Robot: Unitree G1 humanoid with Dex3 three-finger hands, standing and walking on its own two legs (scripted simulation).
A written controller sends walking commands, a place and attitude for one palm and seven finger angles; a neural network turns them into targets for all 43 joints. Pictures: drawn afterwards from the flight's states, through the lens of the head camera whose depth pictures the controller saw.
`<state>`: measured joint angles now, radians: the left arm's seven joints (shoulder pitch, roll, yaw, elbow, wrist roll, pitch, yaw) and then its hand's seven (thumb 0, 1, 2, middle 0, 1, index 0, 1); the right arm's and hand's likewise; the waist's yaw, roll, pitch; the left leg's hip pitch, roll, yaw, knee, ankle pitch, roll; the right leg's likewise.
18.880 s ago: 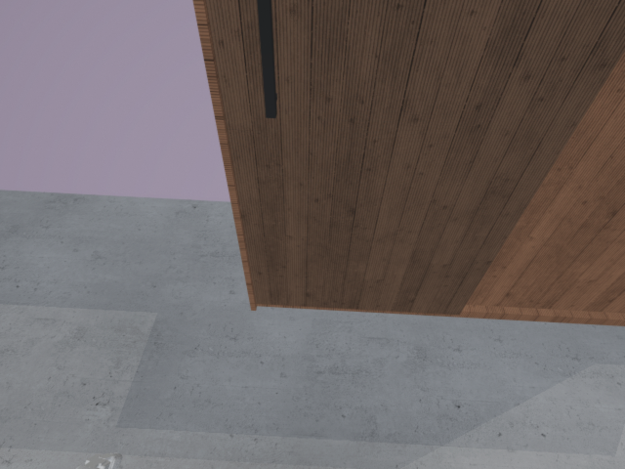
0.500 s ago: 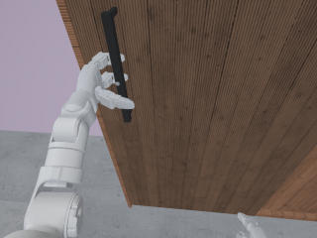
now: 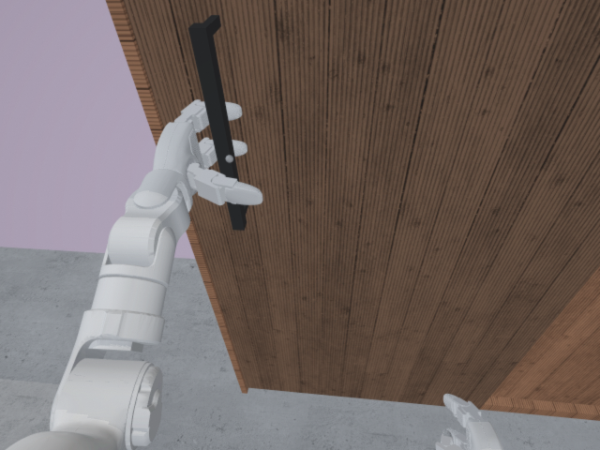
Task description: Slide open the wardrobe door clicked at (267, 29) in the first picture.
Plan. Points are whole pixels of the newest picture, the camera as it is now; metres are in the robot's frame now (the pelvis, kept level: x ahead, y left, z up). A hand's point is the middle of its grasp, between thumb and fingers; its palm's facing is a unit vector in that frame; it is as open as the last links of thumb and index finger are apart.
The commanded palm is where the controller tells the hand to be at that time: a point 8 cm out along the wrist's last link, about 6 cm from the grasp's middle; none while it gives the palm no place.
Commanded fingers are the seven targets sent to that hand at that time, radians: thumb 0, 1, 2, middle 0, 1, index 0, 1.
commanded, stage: slide the fingers in behind the handle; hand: left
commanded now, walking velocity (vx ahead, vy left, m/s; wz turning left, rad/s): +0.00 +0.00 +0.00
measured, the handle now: (228, 138) +0.46 +0.12 +0.22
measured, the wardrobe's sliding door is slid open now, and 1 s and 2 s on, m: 0.00 0.00 0.00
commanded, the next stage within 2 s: grip the handle and tug to test in 0.24 s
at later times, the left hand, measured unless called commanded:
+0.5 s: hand (228, 158) +0.40 +0.11 +0.23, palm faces -0.06 -1.00 -0.01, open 13.6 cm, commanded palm +0.37 +0.16 +0.23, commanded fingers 0.00 -0.08 0.48 -0.34 -1.26 -0.34 -1.26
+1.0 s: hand (233, 155) +0.40 +0.10 +0.23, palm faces -0.06 -1.00 -0.01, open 6.1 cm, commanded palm +0.38 +0.15 +0.23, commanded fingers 0.00 0.90 0.90 -0.45 -1.40 -0.45 -1.40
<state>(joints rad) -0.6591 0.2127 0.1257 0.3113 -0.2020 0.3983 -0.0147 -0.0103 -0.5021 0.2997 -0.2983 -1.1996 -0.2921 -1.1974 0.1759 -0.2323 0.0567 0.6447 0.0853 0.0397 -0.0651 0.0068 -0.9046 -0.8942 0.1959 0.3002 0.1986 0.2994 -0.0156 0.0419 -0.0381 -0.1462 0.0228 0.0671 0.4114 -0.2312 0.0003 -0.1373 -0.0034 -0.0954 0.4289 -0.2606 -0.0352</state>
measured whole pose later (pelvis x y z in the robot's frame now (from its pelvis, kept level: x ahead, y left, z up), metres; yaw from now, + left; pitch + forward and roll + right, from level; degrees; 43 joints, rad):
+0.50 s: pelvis +0.00 +0.00 +0.00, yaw +0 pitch -2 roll +0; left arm -0.63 0.22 0.13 0.27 -0.21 0.39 -0.04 -0.01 -0.42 0.34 -0.31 -1.21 -0.28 -1.19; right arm 0.18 -0.24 0.05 0.64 0.09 0.04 -0.06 0.01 -0.91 -0.89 0.20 0.30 0.20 0.30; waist -0.02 0.04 -0.04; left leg -0.14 0.03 0.07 0.40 -0.23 0.00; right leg -0.13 0.00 -0.09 0.42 -0.26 -0.04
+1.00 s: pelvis +0.01 +0.01 +0.00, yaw +0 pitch -2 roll +0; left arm -0.64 0.19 0.11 0.26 -0.19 0.40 0.00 0.01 0.63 0.79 -0.42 -1.36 -0.39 -1.35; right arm 0.18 -0.23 0.05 0.65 0.08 0.05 -0.06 0.01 -0.90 -0.89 0.20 0.30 0.20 0.30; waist -0.01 0.04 -0.04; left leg -0.14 0.02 0.07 0.41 -0.24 0.01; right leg -0.13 -0.01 -0.09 0.42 -0.26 -0.03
